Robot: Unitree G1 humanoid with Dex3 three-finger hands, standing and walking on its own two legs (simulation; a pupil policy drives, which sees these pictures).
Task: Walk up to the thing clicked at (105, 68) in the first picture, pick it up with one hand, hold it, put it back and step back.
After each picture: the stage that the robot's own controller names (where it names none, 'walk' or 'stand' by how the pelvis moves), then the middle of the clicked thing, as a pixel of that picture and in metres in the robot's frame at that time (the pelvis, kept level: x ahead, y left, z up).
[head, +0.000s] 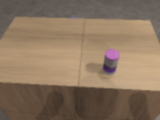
stand; (110, 62) +0.54 -0.11 -0.07
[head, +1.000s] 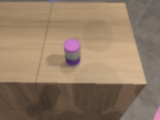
sink last; (72, 53) +0.51 +0.07 -0.04
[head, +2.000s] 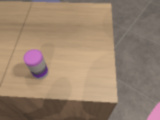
rise first; (37, 65) +0.42 +0.22 -0.03
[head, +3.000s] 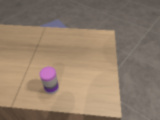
stand; (49, 81) +0.43 +0.18 -0.07
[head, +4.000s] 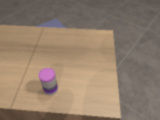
stand; (49, 82) +0.43 +0.17 -0.08
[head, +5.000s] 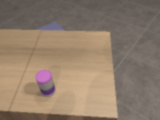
stand; (46, 83) +0.43 +0.19 -0.08
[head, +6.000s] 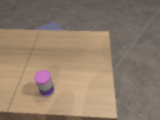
stand; (45, 84) +0.43 +0.19 -0.08
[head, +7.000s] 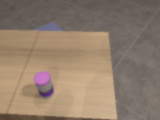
stand; (44, 85) +0.42 +0.19 -0.08
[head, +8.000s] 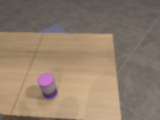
rise first; (48, 87) +0.41 +0.19 -0.07
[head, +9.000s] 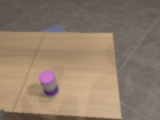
go down; (49, 84) +0.43 +0.19 -0.07
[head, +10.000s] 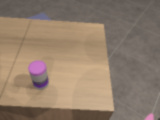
go down; (39, 75) +0.44 +0.18 -0.05
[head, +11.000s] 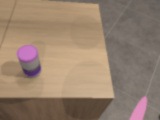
go down; (30, 62) +0.45 +0.18 +0.00
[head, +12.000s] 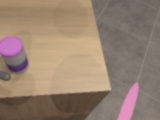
close in; (15, 56) +0.44 +0.19 +0.02
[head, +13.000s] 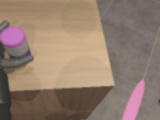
close; (17, 47) +0.46 +0.18 +0.04
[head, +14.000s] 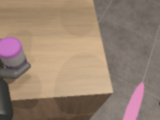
lift; (14, 57) +0.43 +0.19 +0.03
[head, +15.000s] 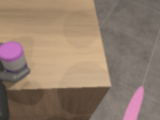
lift; (14, 62) +0.42 +0.19 +0.04
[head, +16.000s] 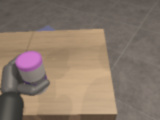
hold; (33, 73) +0.33 +0.15 +0.15
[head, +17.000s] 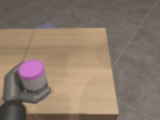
hold; (35, 81) +0.32 +0.16 +0.11
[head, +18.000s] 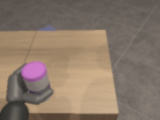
crouch; (38, 83) +0.32 +0.16 +0.11
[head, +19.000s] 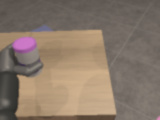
crouch; (28, 57) +0.40 +0.18 +0.14
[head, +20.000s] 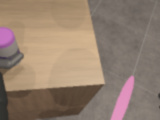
lower; (6, 48) +0.47 +0.19 +0.02
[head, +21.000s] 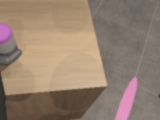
lower; (4, 45) +0.48 +0.19 +0.04
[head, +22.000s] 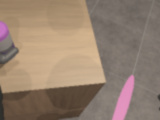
lower; (0, 42) +0.48 +0.20 +0.04
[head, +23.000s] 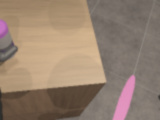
lower; (0, 41) +0.49 +0.20 +0.04
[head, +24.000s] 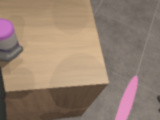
loosen; (5, 40) +0.48 +0.19 +0.04
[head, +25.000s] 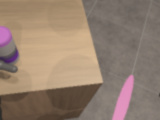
withdraw; (4, 47) +0.47 +0.18 +0.04
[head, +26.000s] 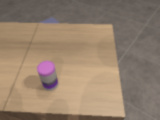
sink last; (48, 76) +0.43 +0.17 -0.02
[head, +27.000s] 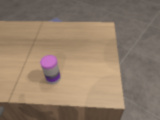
stand; (51, 70) +0.46 +0.17 -0.01
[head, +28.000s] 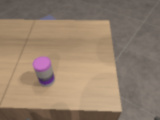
stand; (44, 72) +0.44 +0.18 -0.01
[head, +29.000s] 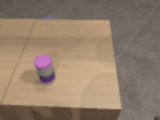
stand; (45, 70) +0.45 +0.18 -0.01
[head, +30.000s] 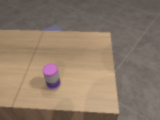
stand; (52, 77) +0.47 +0.17 -0.07
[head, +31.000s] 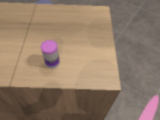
walk; (50, 55) +0.51 +0.14 -0.05
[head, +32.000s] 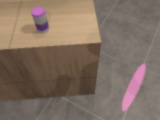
walk; (40, 20) +0.72 +0.24 -0.04
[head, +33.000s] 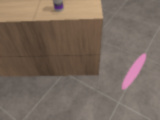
stand; (57, 1) +1.04 +0.21 -0.06
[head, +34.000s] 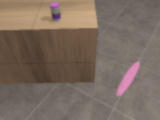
stand; (55, 11) +1.06 +0.22 -0.08
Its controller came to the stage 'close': yes
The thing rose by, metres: 0.20
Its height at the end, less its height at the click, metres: +0.00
